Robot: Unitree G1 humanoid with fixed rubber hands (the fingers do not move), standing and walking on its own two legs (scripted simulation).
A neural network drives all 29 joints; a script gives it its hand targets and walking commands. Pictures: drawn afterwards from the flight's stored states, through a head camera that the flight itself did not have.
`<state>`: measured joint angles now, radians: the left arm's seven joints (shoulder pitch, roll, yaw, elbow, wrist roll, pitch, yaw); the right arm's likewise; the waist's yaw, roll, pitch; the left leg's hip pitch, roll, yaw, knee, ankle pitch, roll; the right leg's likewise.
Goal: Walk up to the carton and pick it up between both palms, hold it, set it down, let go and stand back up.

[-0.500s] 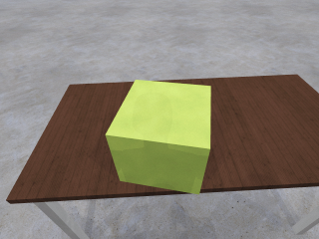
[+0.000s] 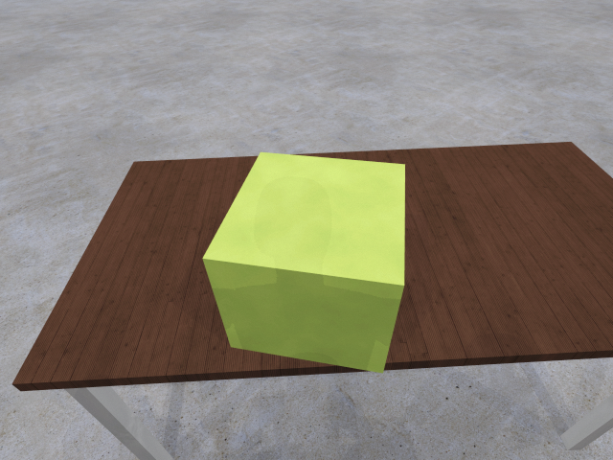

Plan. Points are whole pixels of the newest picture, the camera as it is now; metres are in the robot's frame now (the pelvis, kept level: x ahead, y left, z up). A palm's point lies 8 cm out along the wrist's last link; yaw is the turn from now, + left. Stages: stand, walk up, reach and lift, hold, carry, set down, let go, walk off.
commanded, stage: stand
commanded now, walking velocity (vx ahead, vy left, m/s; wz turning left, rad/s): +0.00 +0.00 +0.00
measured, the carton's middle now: (317, 255) +0.47 +0.00 +0.00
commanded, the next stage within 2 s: none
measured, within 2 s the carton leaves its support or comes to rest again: neither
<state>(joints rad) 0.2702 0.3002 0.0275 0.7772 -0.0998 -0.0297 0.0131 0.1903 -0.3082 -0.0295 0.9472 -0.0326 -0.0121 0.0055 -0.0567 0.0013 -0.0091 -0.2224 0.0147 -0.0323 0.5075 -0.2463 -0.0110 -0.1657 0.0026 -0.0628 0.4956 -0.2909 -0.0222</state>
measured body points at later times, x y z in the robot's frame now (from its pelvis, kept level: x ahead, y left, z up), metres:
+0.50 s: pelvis -0.01 +0.00 +0.00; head -0.02 +0.00 +0.45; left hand +0.10 +0.28 -0.11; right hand +0.06 -0.29 -0.13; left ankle +0.02 +0.13 -0.74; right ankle -0.01 -0.10 -0.74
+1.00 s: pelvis -0.01 +0.00 +0.00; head -0.01 +0.00 +0.45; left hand +0.10 +0.28 -0.12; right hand +0.06 -0.29 -0.13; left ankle +0.02 +0.13 -0.74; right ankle -0.01 -0.10 -0.74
